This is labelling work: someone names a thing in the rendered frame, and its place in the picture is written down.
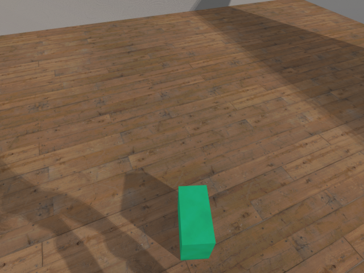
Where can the carton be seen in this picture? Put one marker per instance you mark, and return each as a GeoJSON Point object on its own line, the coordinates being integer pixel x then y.
{"type": "Point", "coordinates": [196, 233]}

